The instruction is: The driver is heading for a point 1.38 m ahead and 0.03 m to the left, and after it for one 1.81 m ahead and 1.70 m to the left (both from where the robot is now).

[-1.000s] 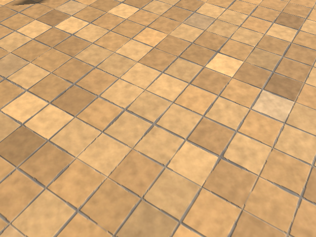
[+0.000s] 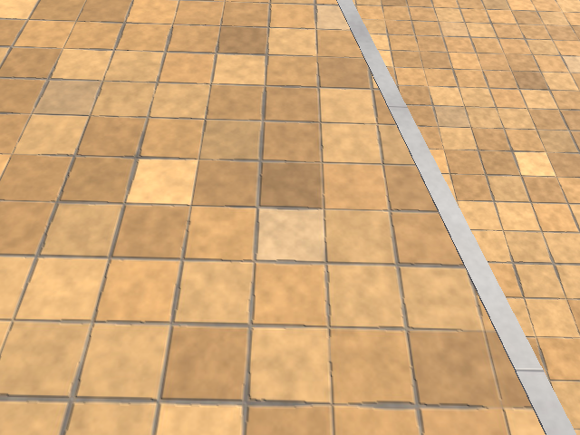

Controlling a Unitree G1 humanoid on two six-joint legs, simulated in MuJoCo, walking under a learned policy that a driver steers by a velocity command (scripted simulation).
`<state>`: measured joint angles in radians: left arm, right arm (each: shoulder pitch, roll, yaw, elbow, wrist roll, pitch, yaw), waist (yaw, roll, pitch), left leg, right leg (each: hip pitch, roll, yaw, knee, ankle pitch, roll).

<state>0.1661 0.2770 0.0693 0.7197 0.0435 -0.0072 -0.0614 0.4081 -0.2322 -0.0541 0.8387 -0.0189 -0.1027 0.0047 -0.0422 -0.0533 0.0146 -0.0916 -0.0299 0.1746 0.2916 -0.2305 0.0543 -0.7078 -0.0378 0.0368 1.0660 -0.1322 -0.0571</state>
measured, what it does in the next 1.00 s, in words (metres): walks ahead: right foot, then left foot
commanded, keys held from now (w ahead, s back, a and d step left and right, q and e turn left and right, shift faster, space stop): w+e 0.28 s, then w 0.08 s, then no key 0.24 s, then q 0.40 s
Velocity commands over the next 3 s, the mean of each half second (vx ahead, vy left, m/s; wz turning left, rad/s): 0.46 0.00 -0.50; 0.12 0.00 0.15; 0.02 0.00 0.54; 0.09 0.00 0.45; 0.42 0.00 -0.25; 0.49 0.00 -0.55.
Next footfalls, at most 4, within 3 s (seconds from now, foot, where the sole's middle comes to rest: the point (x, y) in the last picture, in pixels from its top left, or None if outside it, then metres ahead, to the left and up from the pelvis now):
0.24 right None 0.28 -0.11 -0.78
0.72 left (291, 420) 0.52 -0.02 -0.78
1.22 right None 0.42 -0.17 -0.78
1.66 left None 0.37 0.04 -0.78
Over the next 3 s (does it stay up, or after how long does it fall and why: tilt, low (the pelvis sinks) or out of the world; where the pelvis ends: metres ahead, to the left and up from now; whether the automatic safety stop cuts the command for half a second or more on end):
stays up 0.87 0.07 0.00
